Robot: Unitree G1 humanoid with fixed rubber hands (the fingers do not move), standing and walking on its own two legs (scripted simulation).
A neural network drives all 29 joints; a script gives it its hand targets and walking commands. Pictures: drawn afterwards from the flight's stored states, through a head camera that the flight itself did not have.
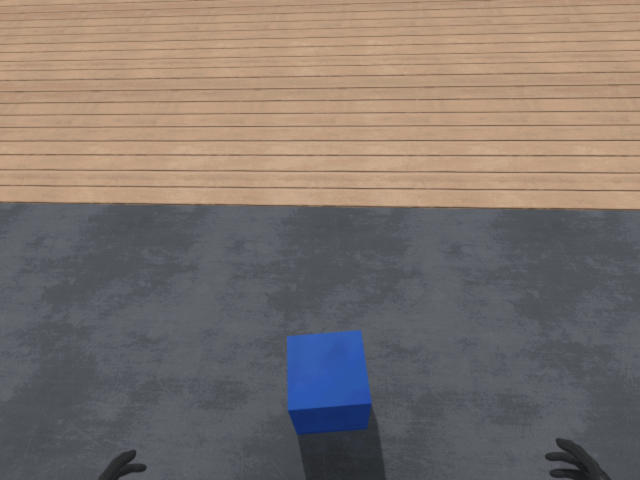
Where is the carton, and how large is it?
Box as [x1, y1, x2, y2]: [287, 330, 371, 434]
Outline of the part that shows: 360,330 287,336 288,411 297,434 366,428 371,403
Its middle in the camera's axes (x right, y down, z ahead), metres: +0.02 +0.41 +1.12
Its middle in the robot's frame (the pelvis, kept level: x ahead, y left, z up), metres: +0.45 +0.03 -0.66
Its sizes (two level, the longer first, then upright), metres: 0.210 0.200 0.250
